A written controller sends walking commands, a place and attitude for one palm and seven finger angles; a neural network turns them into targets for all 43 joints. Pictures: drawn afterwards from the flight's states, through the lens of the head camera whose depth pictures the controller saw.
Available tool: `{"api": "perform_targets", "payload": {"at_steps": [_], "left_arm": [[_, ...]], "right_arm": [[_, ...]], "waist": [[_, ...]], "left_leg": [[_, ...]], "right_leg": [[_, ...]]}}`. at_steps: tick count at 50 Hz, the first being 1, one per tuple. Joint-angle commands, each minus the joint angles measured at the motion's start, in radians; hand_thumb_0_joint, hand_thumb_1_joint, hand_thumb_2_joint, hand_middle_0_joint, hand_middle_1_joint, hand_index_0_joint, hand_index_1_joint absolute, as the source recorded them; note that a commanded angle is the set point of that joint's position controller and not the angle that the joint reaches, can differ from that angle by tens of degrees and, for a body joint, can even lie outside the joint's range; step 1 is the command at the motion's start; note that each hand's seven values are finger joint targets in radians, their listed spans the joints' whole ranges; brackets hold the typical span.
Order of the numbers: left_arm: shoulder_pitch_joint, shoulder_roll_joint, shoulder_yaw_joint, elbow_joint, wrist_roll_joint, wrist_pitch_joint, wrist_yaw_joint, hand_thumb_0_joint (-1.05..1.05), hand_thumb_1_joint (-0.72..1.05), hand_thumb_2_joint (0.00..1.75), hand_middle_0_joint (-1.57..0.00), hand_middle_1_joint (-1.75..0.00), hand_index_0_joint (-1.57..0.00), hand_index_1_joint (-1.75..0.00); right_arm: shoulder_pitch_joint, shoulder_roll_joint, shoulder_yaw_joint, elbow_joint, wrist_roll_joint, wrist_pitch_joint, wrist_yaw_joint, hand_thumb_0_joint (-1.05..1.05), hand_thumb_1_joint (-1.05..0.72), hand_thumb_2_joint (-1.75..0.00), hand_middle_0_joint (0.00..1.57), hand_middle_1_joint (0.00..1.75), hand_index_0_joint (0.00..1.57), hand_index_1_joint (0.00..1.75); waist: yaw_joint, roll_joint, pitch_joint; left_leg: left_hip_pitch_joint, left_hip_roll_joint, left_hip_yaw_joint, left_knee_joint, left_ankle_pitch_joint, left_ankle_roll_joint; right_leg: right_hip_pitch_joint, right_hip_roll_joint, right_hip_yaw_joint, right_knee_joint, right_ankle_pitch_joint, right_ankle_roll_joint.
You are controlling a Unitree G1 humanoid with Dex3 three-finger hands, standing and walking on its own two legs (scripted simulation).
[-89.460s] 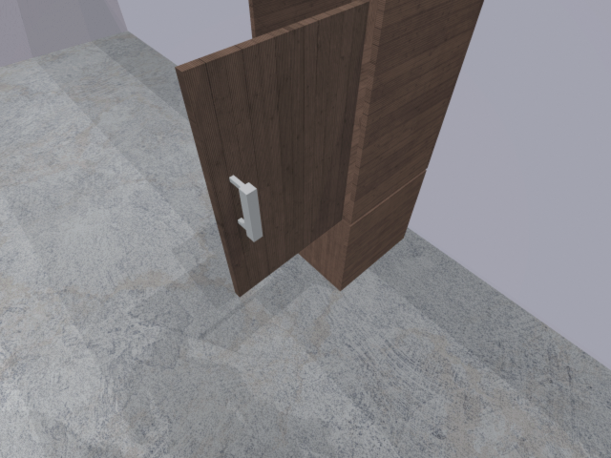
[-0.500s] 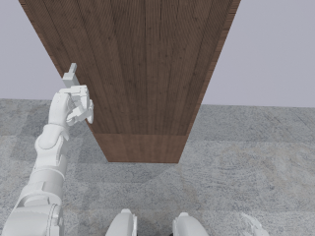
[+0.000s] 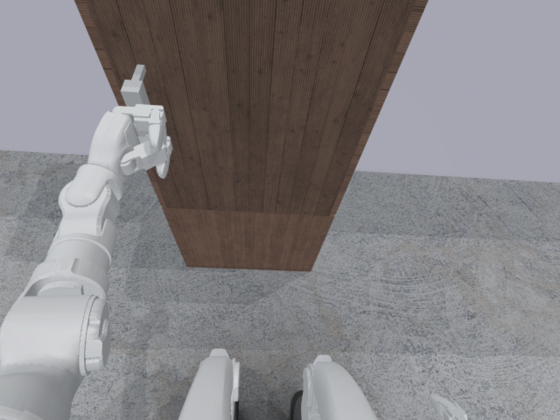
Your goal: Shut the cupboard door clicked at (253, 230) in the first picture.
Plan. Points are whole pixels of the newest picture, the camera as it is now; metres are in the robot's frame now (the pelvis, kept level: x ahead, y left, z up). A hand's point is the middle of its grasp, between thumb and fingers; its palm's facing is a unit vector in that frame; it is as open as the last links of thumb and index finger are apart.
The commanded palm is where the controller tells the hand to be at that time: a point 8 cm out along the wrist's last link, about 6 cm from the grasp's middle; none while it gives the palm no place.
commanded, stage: pull the fist back off the door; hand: left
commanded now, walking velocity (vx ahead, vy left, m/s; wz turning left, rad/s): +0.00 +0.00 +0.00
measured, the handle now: (147, 113) +0.54 +0.20 +0.08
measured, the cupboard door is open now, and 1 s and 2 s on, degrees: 0 0 0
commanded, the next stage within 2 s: draw the hand back to the body in 0.96 s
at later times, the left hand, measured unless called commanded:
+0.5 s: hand (172, 148) +0.47 +0.15 +0.09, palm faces -0.01 -1.00 -0.03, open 3.2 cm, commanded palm +0.45 +0.19 +0.08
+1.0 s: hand (165, 175) +0.43 +0.16 +0.08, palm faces -0.02 -1.00 +0.00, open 3.1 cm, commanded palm +0.40 +0.21 +0.08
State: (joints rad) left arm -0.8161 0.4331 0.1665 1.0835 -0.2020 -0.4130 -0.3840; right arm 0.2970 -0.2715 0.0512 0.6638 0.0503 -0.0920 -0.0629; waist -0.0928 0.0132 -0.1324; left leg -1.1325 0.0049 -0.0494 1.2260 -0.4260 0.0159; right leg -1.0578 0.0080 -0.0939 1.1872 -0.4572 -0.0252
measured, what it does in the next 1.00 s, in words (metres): shifts its weight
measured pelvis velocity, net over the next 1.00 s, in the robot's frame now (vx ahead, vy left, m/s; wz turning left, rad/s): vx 0.05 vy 0.01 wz -0.05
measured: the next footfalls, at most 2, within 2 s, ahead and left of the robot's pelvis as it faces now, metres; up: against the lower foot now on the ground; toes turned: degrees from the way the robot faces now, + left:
none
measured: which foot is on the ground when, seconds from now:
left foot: down 0.00-1.00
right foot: down 0.00-1.00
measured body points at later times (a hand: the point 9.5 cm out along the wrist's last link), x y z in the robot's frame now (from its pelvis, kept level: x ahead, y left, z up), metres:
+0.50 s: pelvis -0.03 +0.01 +0.00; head +0.06 +0.03 +0.44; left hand +0.46 +0.21 +0.09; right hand +0.01 -0.26 -0.11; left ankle +0.08 +0.11 -0.63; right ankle +0.06 -0.11 -0.63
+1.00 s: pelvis +0.05 +0.01 +0.03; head +0.13 +0.02 +0.48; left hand +0.42 +0.21 +0.08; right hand +0.17 -0.25 -0.06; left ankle +0.09 +0.10 -0.63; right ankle +0.06 -0.11 -0.63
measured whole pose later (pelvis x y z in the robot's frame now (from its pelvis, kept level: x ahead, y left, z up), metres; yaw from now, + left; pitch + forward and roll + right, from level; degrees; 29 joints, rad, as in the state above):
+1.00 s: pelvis +0.05 +0.01 +0.03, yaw -3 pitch +17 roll -2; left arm -0.26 0.24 0.17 0.58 -0.20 -0.42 -0.14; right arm 0.29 -0.25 0.02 0.55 0.03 -0.04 -0.02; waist -0.05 0.02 -0.15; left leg -0.90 -0.01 -0.02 1.08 -0.47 0.03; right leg -0.86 0.04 -0.02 1.04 -0.48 -0.01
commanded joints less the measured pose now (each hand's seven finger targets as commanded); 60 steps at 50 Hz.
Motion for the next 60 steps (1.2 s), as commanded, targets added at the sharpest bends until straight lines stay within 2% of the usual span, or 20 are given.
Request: {"api": "perform_targets", "payload": {"at_steps": [1,4,5,8,12,16,20,23,29,32,36,39,44,47,50,52,54,57,58,60], "left_arm": [[-0.659,0.115,-0.026,-0.226,0.01,-0.024,0.018,0.0,0.9,0.9,-1.3,-1.5,-1.3,-1.5],[-0.662,0.129,-0.018,-0.219,0.01,-0.014,0.021,0.0,0.9,0.9,-1.3,-1.5,-1.3,-1.5],[-0.671,0.154,0.143,-0.218,-0.067,-0.004,0.15,0.0,0.9,0.9,-1.3,-1.5,-1.3,-1.5],[-0.603,0.074,0.098,-0.193,-0.022,0.0,0.287,0.0,0.9,0.9,-1.3,-1.5,-1.3,-1.5],[-0.645,0.129,0.079,-0.224,0.083,-0.04,0.336,0.0,0.9,0.9,-1.3,-1.5,-1.3,-1.5],[-0.639,0.133,0.041,-0.18,0.14,-0.059,0.313,0.0,0.9,0.9,-1.3,-1.5,-1.3,-1.5],[-0.596,0.135,0.064,-0.166,0.099,-0.064,0.273,0.0,0.9,0.9,-1.3,-1.5,-1.3,-1.5],[-0.522,0.148,0.105,-0.193,0.06,-0.071,0.245,0.0,0.9,0.9,-1.3,-1.5,-1.3,-1.5],[-0.311,0.126,0.123,-0.216,0.052,-0.062,0.242,0.0,0.9,0.9,-1.3,-1.5,-1.3,-1.5],[-0.231,0.186,0.19,-0.278,0.048,-0.067,0.257,0.0,0.9,0.9,-1.3,-1.5,-1.3,-1.5],[-0.158,0.087,0.116,-0.484,0.031,-0.1,0.258,0.0,0.9,0.9,-1.3,-1.5,-1.3,-1.5],[-0.017,0.049,0.092,-0.57,0.015,-0.111,0.257,0.0,0.9,0.9,-1.3,-1.5,-1.3,-1.5],[0.193,-0.019,0.057,-0.652,-0.001,-0.074,0.25,0.0,0.9,0.9,-1.3,-1.5,-1.3,-1.5],[0.227,-0.064,0.013,-0.752,-0.004,-0.07,0.247,0.0,0.9,0.9,-1.3,-1.5,-1.3,-1.5],[0.313,-0.082,0.012,-0.81,-0.013,-0.074,0.241,0.0,0.9,0.9,-1.3,-1.5,-1.3,-1.5],[0.345,-0.073,0.011,-0.871,-0.01,-0.078,0.236,0.0,0.9,0.9,-1.3,-1.5,-1.3,-1.5],[0.432,-0.123,-0.028,-0.919,-0.011,-0.071,0.227,0.0,0.9,0.9,-1.3,-1.5,-1.3,-1.5],[0.658,-0.054,0.032,-1.109,-0.034,-0.042,0.217,0.0,0.9,0.9,-1.3,-1.5,-1.3,-1.5],[0.726,-0.054,0.041,-1.161,-0.042,-0.024,0.213,0.0,0.9,0.9,-1.3,-1.5,-1.3,-1.5],[0.812,-0.049,0.057,-1.202,-0.052,0.016,0.208,0.0,0.9,0.9,-1.3,-1.5,-1.3,-1.5]], "right_arm": [[0.079,-0.187,-0.058,-0.078,0.0,-0.058,-0.016,0.0,-0.9,-0.9,0.2,0.3,0.2,0.3],[0.085,-0.192,-0.056,-0.073,0.0,-0.073,-0.018,0.0,-0.9,-0.9,0.2,0.3,0.2,0.3],[0.075,-0.187,-0.061,-0.084,-0.016,-0.072,-0.024,0.0,-0.9,-0.9,0.2,0.3,0.2,0.3],[0.085,-0.178,-0.061,-0.087,-0.031,-0.074,-0.003,0.0,-0.9,-0.9,0.2,0.3,0.2,0.3],[0.117,-0.185,-0.069,-0.085,-0.049,-0.062,0.021,0.0,-0.9,-0.9,0.2,0.3,0.2,0.3],[0.118,-0.187,-0.07,-0.086,-0.053,-0.048,0.031,0.0,-0.9,-0.9,0.2,0.3,0.2,0.3],[0.107,-0.187,-0.069,-0.1,-0.048,-0.043,0.031,0.0,-0.9,-0.9,0.2,0.3,0.2,0.3],[0.104,-0.188,-0.074,-0.111,-0.045,-0.043,0.03,0.0,-0.9,-0.9,0.2,0.3,0.2,0.3],[0.092,-0.174,-0.076,-0.143,-0.038,-0.017,0.036,0.0,-0.9,-0.9,0.2,0.3,0.2,0.3],[0.084,-0.17,-0.077,-0.165,-0.036,-0.005,0.032,0.0,-0.9,-0.9,0.2,0.3,0.2,0.3],[0.058,-0.155,-0.089,-0.19,-0.033,0.0,0.035,0.0,-0.9,-0.9,0.2,0.3,0.2,0.3],[0.028,-0.148,-0.09,-0.209,-0.025,0.003,0.029,0.0,-0.9,-0.9,0.2,0.3,0.2,0.3],[0.017,-0.142,-0.09,-0.22,-0.021,0.01,0.028,0.0,-0.9,-0.9,0.2,0.3,0.2,0.3],[0.023,-0.138,-0.096,-0.22,-0.024,0.006,0.029,0.0,-0.9,-0.9,0.2,0.3,0.2,0.3],[0.021,-0.128,-0.102,-0.214,-0.028,0.007,0.035,0.0,-0.9,-0.9,0.2,0.3,0.2,0.3],[0.021,-0.123,-0.104,-0.216,-0.03,0.005,0.036,0.0,-0.9,-0.9,0.2,0.3,0.2,0.3],[0.016,-0.11,-0.105,-0.225,-0.032,0.007,0.046,0.0,-0.9,-0.9,0.2,0.3,0.2,0.3],[0.009,-0.108,-0.107,-0.28,-0.024,0.013,0.053,0.0,-0.9,-0.9,0.2,0.3,0.2,0.3],[0.003,-0.098,-0.104,-0.292,-0.023,0.017,0.056,0.0,-0.9,-0.9,0.2,0.3,0.2,0.3],[-0.005,-0.089,-0.099,-0.31,-0.018,0.027,0.054,0.0,-0.9,-0.9,0.2,0.3,0.2,0.3]], "waist": [[-0.134,0.113,-0.334],[-0.137,0.111,-0.341],[-0.081,0.105,-0.358],[-0.103,0.092,-0.346],[-0.115,0.105,-0.401],[-0.125,0.094,-0.369],[-0.103,0.105,-0.373],[-0.072,0.097,-0.423],[-0.027,0.019,-0.336],[0.007,0.004,-0.343],[0.01,0.048,-0.399],[0.019,0.025,-0.343],[0.032,0.038,-0.295],[0.022,0.064,-0.325],[0.034,0.05,-0.358],[0.04,0.086,-0.385],[0.053,0.093,-0.416],[0.111,0.129,-0.487],[0.118,0.112,-0.497],[0.109,0.028,-0.429]], "left_leg": [[0.312,0.003,-0.062,-0.223,-0.293,0.019],[0.308,0.005,-0.069,-0.228,-0.306,0.019],[0.273,-0.002,-0.087,-0.243,-0.332,0.007],[0.296,-0.002,-0.1,-0.27,-0.348,0.002],[0.305,-0.01,-0.087,-0.253,-0.288,0.008],[0.291,-0.008,-0.082,-0.251,-0.317,0.008],[0.271,-0.013,-0.068,-0.251,-0.302,0.007],[0.276,-0.013,-0.056,-0.251,-0.276,0.007],[0.224,-0.018,-0.022,-0.265,-0.282,0.011],[0.21,-0.021,-0.003,-0.265,-0.236,0.016],[0.341,-0.007,-0.012,-0.297,-0.192,0.012],[0.356,-0.01,-0.004,-0.313,-0.203,0.014],[0.422,-0.002,-0.008,-0.329,-0.025,0.012],[0.509,0.002,-0.01,-0.3,0.161,0.008],[0.565,0.007,-0.008,-0.277,0.325,-0.001],[0.597,0.006,-0.007,-0.253,0.447,-0.004],[0.654,0.013,-0.013,-0.247,0.576,-0.013],[0.739,0.01,-0.009,-0.274,0.753,-0.018],[0.75,0.01,-0.004,-0.287,0.779,-0.017],[0.684,0.005,0.016,-0.31,0.713,-0.001]], "right_leg": [[0.004,0.019,0.104,-0.223,-0.156,-0.005],[-0.001,0.021,0.1,-0.217,-0.155,-0.004],[0.007,0.013,0.095,-0.207,-0.163,-0.001],[-0.005,0.014,0.069,-0.198,-0.131,0.007],[0.028,0.012,0.074,-0.194,-0.097,0.005],[0.021,0.011,0.082,-0.21,-0.131,0.003],[0.064,0.01,0.095,-0.222,-0.143,-0.002],[0.109,0.009,0.103,-0.229,-0.152,-0.002],[0.165,0.008,0.117,-0.27,-0.212,0.004],[0.231,0.008,0.133,-0.284,-0.213,0.004],[0.249,0.017,0.11,-0.284,-0.128,0.004],[0.27,0.019,0.112,-0.312,-0.148,0.005],[0.306,0.025,0.079,-0.298,0.035,-0.002],[0.309,0.027,0.065,-0.27,0.192,-0.005],[0.334,0.026,0.06,-0.25,0.324,-0.002],[0.347,0.025,0.063,-0.228,0.403,-0.003],[0.356,0.024,0.057,-0.219,0.465,0.001],[0.479,0.029,0.058,-0.237,0.577,-0.002],[0.522,0.026,0.058,-0.249,0.621,0.001],[0.587,0.024,0.063,-0.277,0.675,0.01]]}}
